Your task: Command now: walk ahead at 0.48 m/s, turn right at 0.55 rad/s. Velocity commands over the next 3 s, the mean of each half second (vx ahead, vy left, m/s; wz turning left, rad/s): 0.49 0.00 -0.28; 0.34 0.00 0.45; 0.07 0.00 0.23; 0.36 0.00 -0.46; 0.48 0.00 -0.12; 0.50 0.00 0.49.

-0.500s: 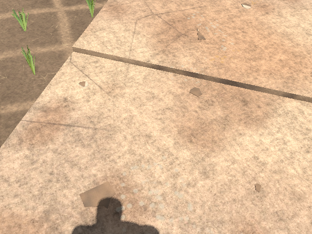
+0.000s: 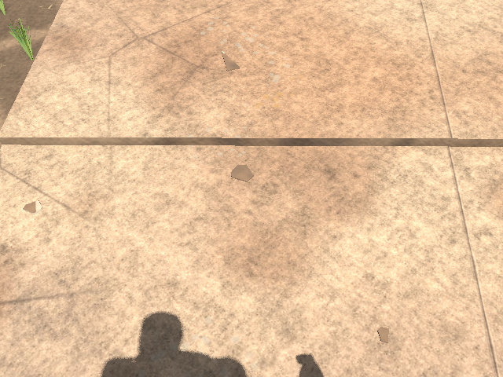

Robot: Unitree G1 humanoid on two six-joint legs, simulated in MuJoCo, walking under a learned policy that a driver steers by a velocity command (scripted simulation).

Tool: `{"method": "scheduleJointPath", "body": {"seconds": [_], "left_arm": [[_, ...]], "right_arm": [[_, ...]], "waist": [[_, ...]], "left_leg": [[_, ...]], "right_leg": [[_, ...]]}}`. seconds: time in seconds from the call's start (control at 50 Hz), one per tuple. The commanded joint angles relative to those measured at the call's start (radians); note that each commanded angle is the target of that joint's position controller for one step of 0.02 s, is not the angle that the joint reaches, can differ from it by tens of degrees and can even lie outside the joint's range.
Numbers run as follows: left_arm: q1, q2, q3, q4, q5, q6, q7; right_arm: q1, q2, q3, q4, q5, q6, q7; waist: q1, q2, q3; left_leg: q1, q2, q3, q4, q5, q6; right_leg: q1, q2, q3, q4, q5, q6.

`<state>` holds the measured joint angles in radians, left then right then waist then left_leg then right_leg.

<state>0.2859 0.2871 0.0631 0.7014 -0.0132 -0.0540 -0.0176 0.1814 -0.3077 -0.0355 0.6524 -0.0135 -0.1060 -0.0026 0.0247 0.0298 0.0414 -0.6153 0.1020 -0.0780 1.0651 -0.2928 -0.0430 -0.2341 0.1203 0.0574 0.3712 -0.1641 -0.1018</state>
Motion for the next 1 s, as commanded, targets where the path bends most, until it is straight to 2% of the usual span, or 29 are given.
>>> {"method": "scheduleJointPath", "body": {"seconds": [0.02, 0.06, 0.12, 0.18, 0.2, 0.22, 0.24, 0.26, 0.28, 0.3, 0.32, 0.34, 0.36, 0.4, 0.44, 0.48, 0.58, 0.62, 0.66, 0.68, 0.7, 0.72, 0.74, 0.76, 0.78, 0.8, 0.84, 0.9, 1.0], "left_arm": [[-0.062, 0.165, 0.043, -0.072, -0.005, -0.018, 0.020], [-0.031, 0.175, 0.047, -0.059, -0.012, -0.010, 0.026], [0.032, 0.185, 0.051, -0.036, -0.021, 0.001, 0.029], [0.032, 0.172, 0.050, -0.034, -0.017, 0.008, 0.031], [0.022, 0.159, 0.046, -0.035, -0.012, 0.011, 0.030], [0.035, 0.120, 0.034, -0.034, -0.005, 0.010, 0.027], [0.058, 0.051, 0.008, -0.046, 0.010, 0.008, 0.022], [0.207, -0.010, -0.011, -0.061, -0.018, -0.005, 0.021], [0.197, 0.084, 0.001, -0.038, -0.031, -0.008, 0.024], [0.082, 0.140, 0.015, -0.052, -0.028, -0.008, 0.023], [-0.001, 0.141, 0.012, -0.073, -0.009, -0.011, 0.025], [-0.058, 0.129, 0.011, -0.093, 0.011, -0.020, 0.024], [-0.066, 0.113, 0.011, -0.099, 0.016, -0.027, 0.021], [-0.057, 0.082, 0.001, -0.097, 0.019, -0.031, 0.016], [-0.093, 0.054, -0.012, -0.104, 0.024, -0.033, 0.014], [-0.164, 0.026, -0.027, -0.113, 0.022, -0.040, 0.007], [-0.276, 0.063, -0.018, -0.127, 0.003, -0.057, -0.008], [-0.266, 0.084, -0.006, -0.127, 0.000, -0.063, -0.006], [-0.165, 0.111, 0.014, -0.099, 0.004, -0.065, 0.004], [-0.055, 0.156, 0.030, -0.089, 0.021, -0.066, 0.015], [0.035, 0.248, 0.052, -0.084, 0.041, -0.051, 0.026], [0.062, 0.225, 0.052, -0.062, 0.031, -0.036, 0.018], [0.017, 0.151, 0.033, -0.073, 0.023, -0.033, 0.016], [-0.033, 0.104, 0.020, -0.079, 0.023, -0.030, 0.014], [-0.087, 0.078, 0.011, -0.079, 0.024, -0.027, 0.010], [-0.129, 0.066, 0.008, -0.074, 0.023, -0.024, 0.009], [-0.156, 0.092, 0.018, -0.056, 0.030, -0.026, 0.014], [-0.170, 0.130, 0.033, -0.028, 0.024, -0.016, 0.032], [-0.170, 0.173, 0.045, 0.006, 0.000, 0.006, 0.039]], "right_arm": [[-0.004, -0.055, -0.009, -0.062, -0.010, 0.003, -0.003], [-0.095, -0.037, 0.000, -0.078, -0.004, -0.002, 0.002], [-0.160, -0.067, -0.011, -0.096, 0.020, -0.012, 0.012], [-0.122, -0.114, -0.036, -0.093, 0.026, -0.021, 0.017], [-0.065, -0.120, -0.045, -0.077, 0.026, -0.024, 0.017], [0.022, -0.139, -0.059, -0.057, 0.017, -0.029, 0.013], [0.152, -0.184, -0.071, -0.050, -0.002, -0.032, 0.007], [0.238, -0.277, -0.095, 0.001, -0.015, -0.019, 0.017], [0.250, -0.189, -0.079, 0.002, 0.011, -0.017, 0.028], [0.199, -0.131, -0.062, -0.004, 0.018, -0.013, 0.026], [0.149, -0.114, -0.053, -0.011, 0.011, -0.005, 0.026], [0.122, -0.100, -0.047, -0.009, 0.008, 0.001, 0.026], [0.111, -0.088, -0.040, -0.009, 0.004, 0.001, 0.024], [0.116, -0.079, -0.037, 0.002, 0.015, 0.002, 0.021], [0.131, -0.105, -0.045, 0.015, 0.028, 0.007, 0.013], [0.140, -0.139, -0.056, 0.027, 0.034, 0.017, 0.002], [0.211, -0.156, -0.062, 0.056, 0.043, 0.042, -0.007], [0.210, -0.156, -0.065, 0.059, 0.046, 0.050, -0.010], [0.199, -0.117, -0.055, 0.054, 0.041, 0.055, -0.010], [0.172, -0.070, -0.039, 0.035, 0.031, 0.053, -0.009], [0.238, 0.003, -0.019, 0.003, 0.027, 0.045, -0.014], [0.287, -0.055, -0.028, -0.012, 0.042, 0.042, -0.020], [0.257, -0.121, -0.050, 0.005, 0.045, 0.054, -0.025], [0.212, -0.133, -0.058, 0.003, 0.038, 0.069, -0.026], [0.199, -0.125, -0.062, 0.001, 0.030, 0.084, -0.027], [0.191, -0.111, -0.065, -0.004, 0.027, 0.099, -0.026], [0.172, -0.065, -0.056, -0.022, 0.029, 0.117, -0.021], [0.109, -0.035, -0.043, -0.059, 0.026, 0.124, -0.011], [0.009, -0.053, -0.045, -0.108, 0.025, 0.124, 0.026]], "waist": [[-0.029, -0.075, -0.022], [0.014, -0.093, -0.021], [0.042, -0.114, -0.039], [0.007, -0.146, -0.052], [-0.026, -0.154, -0.066], [-0.066, -0.146, -0.112], [-0.115, -0.041, -0.243], [-0.049, 0.313, -0.342], [-0.079, 0.240, -0.294], [-0.098, 0.131, -0.169], [-0.088, 0.055, -0.114], [-0.078, 0.032, -0.059], [-0.056, 0.053, -0.050], [-0.036, 0.088, -0.064], [-0.039, 0.079, -0.060], [-0.058, 0.073, -0.048], [-0.089, 0.074, -0.038], [-0.064, 0.080, -0.040], [-0.003, 0.076, -0.073], [0.058, 0.026, -0.145], [0.052, -0.216, -0.267], [0.033, -0.337, -0.283], [0.028, -0.218, -0.188], [0.016, -0.155, -0.136], [-0.012, -0.127, -0.110], [-0.035, -0.144, -0.083], [-0.047, -0.172, -0.065], [-0.039, -0.148, -0.082], [-0.013, -0.133, -0.100]], "left_leg": [[0.044, -0.014, 0.038, -0.190, 0.160, -0.038], [0.111, -0.056, 0.049, -0.370, 0.313, -0.044], [0.164, -0.090, 0.020, -0.497, 0.370, -0.040], [0.210, -0.084, -0.011, -0.546, 0.269, 0.002], [0.273, -0.085, 0.009, -0.570, 0.247, 0.026], [0.404, -0.074, 0.018, -0.588, 0.231, 0.058], [0.618, 0.078, -0.135, -0.593, 0.147, 0.122], [0.891, 0.273, -0.631, -0.723, -0.104, 0.295], [0.885, 0.287, -0.789, -0.793, -0.329, 0.311], [0.788, 0.246, -0.645, -0.800, -0.295, 0.280], [0.688, 0.198, -0.514, -0.795, -0.158, 0.263], [0.603, 0.157, -0.432, -0.803, -0.020, 0.269], [0.550, 0.123, -0.377, -0.816, 0.080, 0.264], [0.521, 0.085, -0.319, -0.835, 0.198, 0.274], [0.483, 0.078, -0.270, -0.851, 0.259, 0.291], [0.428, 0.059, -0.221, -0.857, 0.258, 0.281], [0.400, 0.061, -0.249, -0.824, 0.189, 0.247], [0.399, 0.065, -0.286, -0.783, 0.138, 0.223], [0.347, 0.014, -0.278, -0.679, 0.118, 0.180], [0.269, -0.051, -0.219, -0.475, 0.109, 0.134], [0.027, -0.170, -0.076, -0.151, -0.177, 0.064], [-0.126, -0.154, -0.049, 0.047, -0.350, 0.035], [-0.152, -0.108, -0.078, 0.146, -0.290, 0.016], [-0.137, -0.087, -0.055, 0.169, -0.241, 0.001], [-0.105, -0.066, -0.037, 0.154, -0.205, -0.011], [-0.073, -0.042, -0.026, 0.122, -0.174, -0.018], [-0.010, -0.040, 0.017, 0.064, -0.096, -0.034], [0.020, -0.029, 0.035, -0.095, 0.022, -0.036], [0.141, -0.039, 0.077, -0.333, 0.156, 0.008]], "right_leg": [[-0.094, -0.213, 0.184, -0.166, 0.195, -0.182], [-0.118, -0.178, 0.160, -0.142, 0.119, -0.142], [-0.057, -0.210, 0.237, -0.092, 0.029, -0.115], [0.035, -0.253, 0.335, 0.010, -0.008, -0.079], [0.043, -0.249, 0.334, 0.057, 0.012, -0.063], [0.030, -0.207, 0.300, 0.163, 0.068, -0.034], [-0.048, -0.144, 0.226, 0.433, -0.036, 0.003], [-0.374, -0.002, 0.094, 0.778, -0.380, 0.074], [-0.514, -0.051, 0.139, 0.916, -0.400, 0.083], [-0.553, -0.089, 0.129, 0.953, -0.310, 0.080], [-0.534, -0.130, 0.076, 0.929, -0.242, 0.078], [-0.527, -0.158, 0.057, 0.864, -0.195, 0.077], [-0.480, -0.182, 0.054, 0.805, -0.160, 0.077], [-0.426, -0.184, 0.027, 0.693, -0.160, 0.091], [-0.389, -0.173, -0.001, 0.541, -0.165, 0.112], [-0.317, -0.155, -0.013, 0.377, -0.061, 0.127], [-0.173, -0.109, 0.002, 0.172, 0.126, 0.137], [-0.097, -0.110, 0.007, 0.118, 0.117, 0.118], [0.082, -0.129, 0.000, 0.063, 0.087, 0.082], [0.250, -0.240, 0.096, 0.054, 0.078, 0.034], [0.512, -0.471, 0.372, 0.045, 0.164, -0.080], [0.515, -0.574, 0.608, -0.013, 0.138, -0.170], [0.422, -0.536, 0.511, -0.011, 0.210, -0.154], [0.336, -0.489, 0.358, -0.001, 0.356, -0.127], [0.254, -0.446, 0.252, -0.006, 0.467, -0.110], [0.183, -0.415, 0.174, -0.024, 0.515, -0.098], [0.091, -0.383, 0.074, -0.081, 0.542, -0.105], [0.097, -0.389, -0.011, -0.101, 0.565, -0.118], [0.118, -0.396, -0.108, -0.075, 0.488, -0.088]]}}
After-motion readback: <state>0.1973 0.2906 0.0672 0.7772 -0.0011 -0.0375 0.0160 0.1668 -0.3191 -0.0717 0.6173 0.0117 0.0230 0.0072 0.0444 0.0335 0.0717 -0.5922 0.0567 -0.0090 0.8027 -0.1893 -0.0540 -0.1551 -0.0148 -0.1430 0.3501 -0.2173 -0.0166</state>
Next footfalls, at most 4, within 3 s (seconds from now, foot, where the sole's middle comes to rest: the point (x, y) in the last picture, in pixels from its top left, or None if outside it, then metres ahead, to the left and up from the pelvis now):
0.24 left None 0.33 0.15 -0.78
0.68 right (317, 360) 0.50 -0.11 -0.78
1.12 left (216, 325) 0.59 0.15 -0.78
1.46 right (304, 322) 0.60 -0.09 -0.78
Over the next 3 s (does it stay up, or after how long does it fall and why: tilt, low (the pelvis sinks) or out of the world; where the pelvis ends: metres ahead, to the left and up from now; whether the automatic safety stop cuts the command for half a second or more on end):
stays up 1.19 0.02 0.01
